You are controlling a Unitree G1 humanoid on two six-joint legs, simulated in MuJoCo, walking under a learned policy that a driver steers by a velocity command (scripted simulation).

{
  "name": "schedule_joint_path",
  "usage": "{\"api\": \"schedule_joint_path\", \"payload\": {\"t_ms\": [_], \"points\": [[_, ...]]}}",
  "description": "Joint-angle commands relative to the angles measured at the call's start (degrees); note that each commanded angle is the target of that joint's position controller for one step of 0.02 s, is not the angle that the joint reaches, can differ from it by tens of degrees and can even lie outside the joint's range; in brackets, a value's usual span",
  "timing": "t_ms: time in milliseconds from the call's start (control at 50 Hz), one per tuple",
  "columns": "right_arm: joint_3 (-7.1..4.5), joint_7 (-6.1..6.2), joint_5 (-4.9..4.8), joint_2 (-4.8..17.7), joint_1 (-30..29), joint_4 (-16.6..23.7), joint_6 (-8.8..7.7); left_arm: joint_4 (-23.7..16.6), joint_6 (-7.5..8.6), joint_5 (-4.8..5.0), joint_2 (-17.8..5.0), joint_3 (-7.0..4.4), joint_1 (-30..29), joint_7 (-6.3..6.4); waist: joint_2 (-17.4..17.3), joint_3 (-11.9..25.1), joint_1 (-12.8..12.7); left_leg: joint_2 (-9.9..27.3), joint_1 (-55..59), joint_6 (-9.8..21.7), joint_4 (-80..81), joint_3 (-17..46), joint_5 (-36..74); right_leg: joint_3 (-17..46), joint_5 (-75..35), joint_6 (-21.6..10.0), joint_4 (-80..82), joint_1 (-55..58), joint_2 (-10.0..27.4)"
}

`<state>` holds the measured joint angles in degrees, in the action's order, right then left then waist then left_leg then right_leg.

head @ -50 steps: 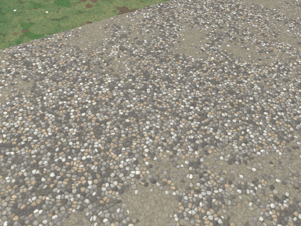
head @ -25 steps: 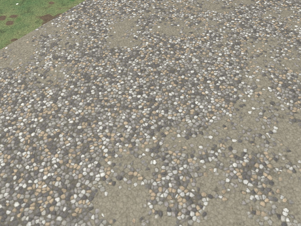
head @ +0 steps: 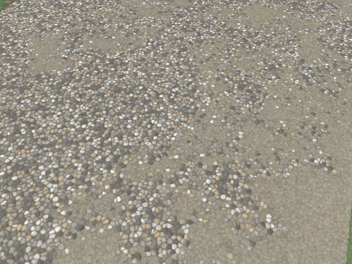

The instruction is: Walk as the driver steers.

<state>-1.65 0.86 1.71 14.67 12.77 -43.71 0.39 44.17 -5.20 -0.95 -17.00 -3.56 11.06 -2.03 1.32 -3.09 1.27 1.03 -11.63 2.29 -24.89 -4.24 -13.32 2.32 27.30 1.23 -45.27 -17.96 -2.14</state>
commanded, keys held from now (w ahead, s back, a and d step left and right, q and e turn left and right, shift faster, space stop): w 0.72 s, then no key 0.28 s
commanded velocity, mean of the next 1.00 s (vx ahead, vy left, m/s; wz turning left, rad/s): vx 0.36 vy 0.00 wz -0.06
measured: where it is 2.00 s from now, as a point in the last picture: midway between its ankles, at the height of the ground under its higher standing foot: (165, 256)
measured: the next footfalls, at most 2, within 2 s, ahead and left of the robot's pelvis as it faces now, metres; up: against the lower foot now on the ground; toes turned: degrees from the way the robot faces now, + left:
right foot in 0.08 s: +0.01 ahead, -0.10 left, +0.00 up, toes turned +0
left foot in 0.54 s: +0.35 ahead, +0.09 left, +0.00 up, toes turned +2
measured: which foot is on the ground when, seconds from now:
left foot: down 0.00-0.08, up 0.10-0.52, down 0.54-1.00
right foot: up 0.00-0.06, down 0.08-0.56, up 0.58-1.00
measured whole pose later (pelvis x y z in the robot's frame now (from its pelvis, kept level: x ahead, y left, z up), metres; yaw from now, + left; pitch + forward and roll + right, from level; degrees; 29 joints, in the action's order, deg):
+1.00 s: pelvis +0.41 +0.01 -0.01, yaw -1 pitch -1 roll +2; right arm -0.5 0.4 0.7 10.6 21.8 -57.9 -4.0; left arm 51.4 2.7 -1.7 -11.6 0.0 5.6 -0.3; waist 1.9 -4.3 2.6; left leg -5.2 1.1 4.2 -18.4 -4.4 -19.0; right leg -3.1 2.2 -3.0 -32.7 -27.5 0.8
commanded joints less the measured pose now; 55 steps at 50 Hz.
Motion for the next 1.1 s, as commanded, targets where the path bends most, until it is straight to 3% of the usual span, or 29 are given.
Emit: {"api": "schedule_joint_path", "payload": {"t_ms": [20, 60, 80, 100, 120, 140, 160, 220, 340, 440, 480, 520, 540, 560, 580, 600, 620, 660, 720, 760, 820, 920, 980, 1000, 1020, 1040, 1060, 1080, 1100], "points": [[-3.13, -1.07, 0.36, 10.9, 1.8, 1.4, 0.07, -3.6, 1.42, -0.15, -3.6, -0.08, -1.1, 0.04, -11.9, 2.3, 0.7, 12.4, 0.6, 9.6, 11.7, 14.3, -13.5, -5.2, 0.2, -2.8, 11.3, 3.7, -1.5], [-2.92, -1.21, -0.50, 9.4, 1.0, 0.6, 0.45, -0.1, 2.84, -0.36, -1.9, 0.65, 5.2, 0.57, -7.2, 0.7, -3.5, 9.7, -8.9, 7.0, 7.8, 11.1, -18.0, -6.5, -9.3, -5.8, 25.5, 17.7, -2.1], [-2.24, -1.16, -0.31, 6.6, 0.1, 1.0, 0.10, 1.8, 3.85, -0.74, -3.6, 0.45, 10.1, 1.02, -1.3, 1.4, -5.6, 6.5, -17.1, 4.6, 0.0, 7.4, -19.2, 1.1, -5.3, -6.9, 28.8, 26.8, 2.7], [-0.59, -1.66, -0.47, 0.9, -2.5, 4.1, -0.57, 1.9, 4.60, -1.32, -9.6, -0.62, 15.1, 1.54, 12.8, 3.8, -7.8, -0.7, -27.7, 0.9, -18.0, -1.1, -20.6, 24.7, 13.4, -10.8, 36.8, 32.0, 19.5], [-1.89, -1.24, 0.60, 6.7, -7.8, 5.6, -0.60, 2.7, 4.97, -1.10, -13.5, -1.97, 14.9, 1.89, 10.1, -5.5, -8.8, -0.9, -33.7, 0.7, -23.3, 2.3, -17.2, 33.3, 17.0, -15.7, 41.3, 20.2, 24.4], [-2.68, -1.68, 0.00, 8.8, -7.8, 5.4, -0.82, 2.4, 5.48, -0.85, -10.2, -1.05, 11.2, 2.07, 6.2, -9.0, -5.9, 1.6, -33.2, 0.8, -26.5, 5.3, -11.7, 29.4, 16.1, -15.8, 41.6, 17.6, 21.7], [-2.79, -2.46, -0.53, 8.8, -4.8, 3.6, -1.30, 1.9, 6.14, -0.42, -7.6, -0.26, 8.1, 2.03, 6.0, -8.6, -3.7, 2.1, -32.1, 0.6, -27.2, 5.5, -7.7, 24.5, 10.9, -14.1, 41.8, 17.7, 18.4], [-2.80, -3.54, 0.66, 7.6, -1.1, 0.2, -1.66, 2.5, 8.15, -0.07, -4.9, 0.47, 7.9, 1.96, 5.1, -3.8, -2.2, 2.6, -29.1, -0.5, -30.9, 3.7, -0.3, 13.1, -9.4, -12.1, 40.7, 20.4, 13.1], [-1.70, -3.96, 0.55, 4.5, -10.3, 3.0, -1.41, 6.8, 9.21, 0.09, -4.1, 0.66, 14.6, 1.67, 4.1, -4.9, -4.5, 3.1, -32.4, -2.8, -25.0, 1.1, 5.8, 6.9, -26.1, -13.1, 39.7, 20.6, 12.2], [-0.86, -4.05, 0.27, 3.8, -15.7, 5.5, -1.79, 9.6, 9.59, -0.09, -6.0, 0.52, 17.0, 2.37, 4.5, -5.6, -4.9, 1.1, -25.3, 0.0, -12.9, -0.7, 6.4, 5.0, -38.8, -12.3, 37.7, 21.5, 14.3], [-1.10, -3.41, 0.12, 4.4, -12.4, 4.7, -1.99, 10.0, 9.66, -0.17, -6.6, 0.51, 15.2, 2.67, 4.6, -4.0, -2.4, -0.9, -18.0, 2.4, -9.8, -1.5, 4.0, 3.5, -50.9, -10.9, 33.6, 21.8, 14.7], [-2.29, -2.10, -0.10, 6.5, 0.3, 0.7, -2.57, 10.5, 9.46, -0.36, -7.6, 0.31, 14.0, 2.73, 3.8, 3.6, 3.5, -4.8, -1.5, 4.7, -5.7, -2.5, 2.7, 1.0, -66.9, -9.0, 18.0, 20.9, 13.2], [-3.17, -1.27, 0.61, 8.6, 10.0, -2.4, -3.22, 10.4, 9.48, -0.12, -7.2, 0.54, 13.8, 2.67, 2.0, 9.4, 7.5, -1.8, 13.2, 6.2, -3.9, 0.8, 2.6, -0.8, -58.9, -8.0, 4.8, 12.9, 10.7], [-4.77, -0.49, 2.05, 15.1, 17.2, -3.4, -3.53, 8.1, 9.67, 1.41, -1.4, 2.07, 17.7, 2.05, -9.6, 18.3, 7.2, 15.8, 29.8, 11.0, -0.4, 24.9, -12.9, -3.9, -31.7, -5.6, -16.6, -4.1, 4.1], [-4.64, -1.19, 0.46, 15.4, 16.7, -4.1, -3.28, 8.5, 9.76, 0.93, -3.0, 1.27, 18.3, 2.07, -13.9, 21.4, 5.7, 23.0, 29.4, 14.6, 10.4, 47.7, -13.6, 1.2, 0.9, -5.8, -28.8, -12.8, -3.7], [-4.22, -1.40, -0.78, 13.2, 9.8, -3.7, -3.22, 7.6, 9.66, 0.04, -5.3, 0.45, 14.1, 2.05, -8.9, 11.6, 2.9, 20.8, 21.1, 13.9, 10.8, 40.6, -14.5, 4.0, -2.9, -6.8, -32.0, -16.8, 0.4], [-3.17, -1.61, -0.97, 8.8, 4.7, -2.8, -3.53, 7.1, 9.96, -0.08, -4.8, 0.68, 11.2, 1.59, -4.7, 5.5, 1.4, 18.7, 12.9, 13.1, 12.0, 32.0, -11.4, 2.9, -7.7, -7.1, -29.4, -16.6, 3.3], [-1.88, -1.54, -0.81, 4.9, 1.9, -3.9, -4.45, 7.3, 9.29, -0.77, -2.7, 0.99, 10.6, 1.03, -5.0, 0.9, -1.9, 13.0, 3.3, 10.0, 15.1, 21.3, -2.0, 1.5, -11.0, -6.7, -22.5, -12.3, 6.8], [-1.64, -1.61, -1.00, 4.5, 4.5, -6.1, -5.89, 7.9, 7.64, -1.26, -0.8, 1.35, 10.8, 0.10, -4.9, 0.9, -3.3, 10.9, 0.7, 10.3, 17.4, 14.9, 7.4, -0.4, -13.2, -5.2, -19.7, -11.0, 7.5], [-1.59, -1.58, -1.16, 4.8, 6.1, -7.4, -6.35, 6.8, 7.17, -1.27, -0.5, 1.39, 6.9, 0.14, -3.8, -1.5, -3.5, 10.6, 0.9, 10.7, 17.9, 11.2, 20.3, -2.1, -15.9, -3.6, -15.9, -14.4, 7.9], [-0.87, -1.51, -1.21, 3.8, 7.5, -9.1, -6.20, 5.2, 7.29, -1.06, 1.0, 2.01, 1.7, 0.45, -4.3, -1.2, -3.1, 7.4, 1.6, 9.1, 14.3, 3.9, 41.2, -4.9, -21.3, -2.0, -5.3, -13.2, 6.6], [-0.30, -0.70, -1.21, 3.9, 10.9, -11.8, -5.31, 5.0, 7.68, -0.37, 1.7, 2.77, -3.5, 1.40, -6.3, 1.6, -0.3, 7.3, 7.2, 6.8, 9.5, 2.7, 46.4, -6.7, -28.5, -2.9, 7.9, -7.1, 3.0], [-0.29, 0.11, -0.89, 4.0, 10.1, -12.8, -4.57, 6.5, 8.33, -0.84, 0.2, 2.25, -0.5, 2.33, -6.4, 1.7, -1.6, 9.2, 10.7, 6.4, 3.4, 5.1, 47.7, -5.5, -23.7, -4.9, 12.9, -3.3, 1.8], [-0.34, 0.31, -1.06, 4.1, 9.5, -13.1, -4.38, 8.2, 8.89, -1.03, -0.3, 1.91, 3.4, 2.68, -5.3, 2.6, -3.4, 8.5, 11.4, 5.6, -1.4, 5.3, 47.0, -5.4, -25.3, -5.8, 17.8, 0.9, 1.1], [-0.41, 0.35, -1.40, 4.3, 9.8, -13.4, -4.35, 9.8, 9.88, -1.43, -1.4, 1.54, 7.7, 2.99, -2.6, 4.5, -5.3, 6.3, 9.8, 3.9, -8.3, 4.4, 40.8, -3.6, -37.5, -6.5, 23.4, 7.9, 3.2], [0.14, 0.59, -1.82, 2.6, 12.9, -12.3, -4.64, 10.9, 10.50, -2.10, -5.7, 0.66, 13.0, 3.27, 3.4, 11.2, -4.7, 3.4, 2.4, 2.2, -18.8, 2.8, 19.9, 5.1, -67.4, -9.1, 17.3, 21.1, 14.1], [1.15, 0.52, -4.06, -2.7, 21.9, -14.9, -3.62, 11.4, 9.67, -0.90, -5.5, 0.62, 13.7, 3.25, 11.9, 20.2, -2.6, -4.4, -5.6, 0.9, -32.8, 2.3, -19.5, 18.1, -82.8, -20.9, 16.2, 30.2, 26.2], [-0.01, 0.90, -2.51, 2.0, 18.2, -15.8, -2.16, 10.5, 9.07, 1.12, -2.8, 1.28, 11.5, 2.77, 5.0, 19.0, -3.4, -4.3, -7.0, 0.5, -36.4, 6.8, -25.0, 19.0, -72.3, -22.1, 19.6, 24.5, 25.0], [-0.46, 0.73, -1.07, 2.4, 13.3, -14.8, -1.58, 10.0, 8.68, 1.14, -1.7, 1.68, 7.0, 2.92, 3.6, 12.1, -2.4, -3.3, -9.0, 0.1, -37.6, 7.7, -23.4, 16.1, -60.8, -20.8, 23.2, 17.8, 22.6]]}}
